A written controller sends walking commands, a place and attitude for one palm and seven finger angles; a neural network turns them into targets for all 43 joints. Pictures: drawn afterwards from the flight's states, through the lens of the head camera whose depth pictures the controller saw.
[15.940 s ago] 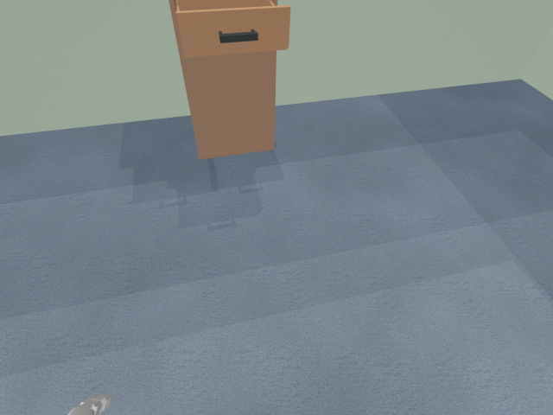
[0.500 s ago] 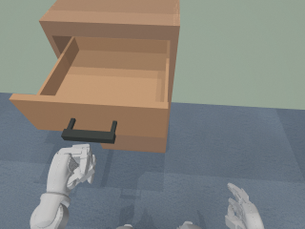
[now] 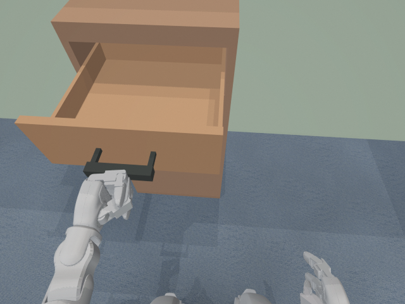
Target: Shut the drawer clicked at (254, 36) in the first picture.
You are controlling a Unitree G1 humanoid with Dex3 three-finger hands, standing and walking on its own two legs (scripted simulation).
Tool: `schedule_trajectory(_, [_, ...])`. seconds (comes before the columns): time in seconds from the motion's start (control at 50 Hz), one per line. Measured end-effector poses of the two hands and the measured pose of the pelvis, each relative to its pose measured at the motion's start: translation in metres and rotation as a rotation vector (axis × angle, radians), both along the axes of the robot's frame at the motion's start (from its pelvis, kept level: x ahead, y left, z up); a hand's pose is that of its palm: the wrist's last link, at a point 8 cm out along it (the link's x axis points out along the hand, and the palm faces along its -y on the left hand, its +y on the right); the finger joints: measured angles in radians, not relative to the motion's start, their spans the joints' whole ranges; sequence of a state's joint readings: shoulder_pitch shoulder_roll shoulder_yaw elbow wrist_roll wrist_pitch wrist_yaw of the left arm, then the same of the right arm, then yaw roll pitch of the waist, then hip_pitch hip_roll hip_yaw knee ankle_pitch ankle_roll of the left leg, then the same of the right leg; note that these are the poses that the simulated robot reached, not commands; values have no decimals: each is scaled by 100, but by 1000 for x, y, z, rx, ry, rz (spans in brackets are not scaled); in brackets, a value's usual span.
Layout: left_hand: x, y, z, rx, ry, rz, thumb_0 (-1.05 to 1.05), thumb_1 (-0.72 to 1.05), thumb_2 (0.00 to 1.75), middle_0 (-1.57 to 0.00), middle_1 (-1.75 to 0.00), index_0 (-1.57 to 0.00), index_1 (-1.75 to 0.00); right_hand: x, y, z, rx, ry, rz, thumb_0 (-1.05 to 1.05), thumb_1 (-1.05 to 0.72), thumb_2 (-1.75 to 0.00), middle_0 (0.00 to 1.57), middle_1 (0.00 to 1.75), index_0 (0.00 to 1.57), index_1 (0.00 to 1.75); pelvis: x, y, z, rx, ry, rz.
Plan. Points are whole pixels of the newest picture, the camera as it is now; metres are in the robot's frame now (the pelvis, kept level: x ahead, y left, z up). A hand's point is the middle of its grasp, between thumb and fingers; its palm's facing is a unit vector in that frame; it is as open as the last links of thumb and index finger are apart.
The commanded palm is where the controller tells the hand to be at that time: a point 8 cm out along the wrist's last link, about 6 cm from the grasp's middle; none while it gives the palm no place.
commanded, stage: push the drawer shut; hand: left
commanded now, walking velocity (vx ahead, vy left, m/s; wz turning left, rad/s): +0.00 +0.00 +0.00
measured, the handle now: (122, 162) +0.37 +0.18 +0.06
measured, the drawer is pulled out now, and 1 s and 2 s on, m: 0.27 0.14 0.01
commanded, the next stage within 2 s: none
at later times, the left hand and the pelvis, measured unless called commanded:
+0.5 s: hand (140, 166) +0.36 +0.14 +0.05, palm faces -0.03 -1.00 -0.06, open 3.4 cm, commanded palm +0.35 +0.20 +0.06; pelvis -0.01 +0.00 +0.00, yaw -1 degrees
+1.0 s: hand (145, 144) +0.42 +0.14 +0.05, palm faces -0.04 -1.00 -0.06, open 3.4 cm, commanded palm +0.41 +0.20 +0.06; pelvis -0.01 +0.00 +0.00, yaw -1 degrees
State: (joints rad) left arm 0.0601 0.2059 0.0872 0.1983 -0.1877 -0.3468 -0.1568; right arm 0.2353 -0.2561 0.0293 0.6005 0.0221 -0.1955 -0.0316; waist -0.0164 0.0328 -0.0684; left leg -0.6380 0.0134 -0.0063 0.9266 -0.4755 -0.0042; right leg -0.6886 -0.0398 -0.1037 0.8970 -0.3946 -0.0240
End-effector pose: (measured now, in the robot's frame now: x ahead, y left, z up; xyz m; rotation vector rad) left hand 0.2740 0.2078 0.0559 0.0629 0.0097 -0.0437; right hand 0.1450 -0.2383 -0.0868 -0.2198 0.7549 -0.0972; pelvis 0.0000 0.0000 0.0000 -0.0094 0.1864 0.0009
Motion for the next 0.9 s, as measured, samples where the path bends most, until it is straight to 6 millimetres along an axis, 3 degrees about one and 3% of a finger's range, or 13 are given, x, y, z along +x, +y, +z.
schedule_trajectory(0.28, [39,-4,1,-3,2,0,5,82,94,-140,-160,-140,-160,-19,-2,-4,-4,37,-24,1,-91,-89,20,30,21,30,-11,0,0,4,1,-1])
schedule_trajectory(0.64, [86,-13,1,-2,1,13,5,89,95,-140,-160,-140,-160,-62,-13,-15,-7,191,-90,1,-91,-89,20,30,21,30,-6,0,2,10,28,-20])
schedule_trajectory(0.9, [113,-11,2,2,4,4,6,86,94,-140,-160,-140,-160,-72,-16,-18,-11,248,-116,1,-91,-89,20,30,20,30,-6,-2,2,8,42,-23])
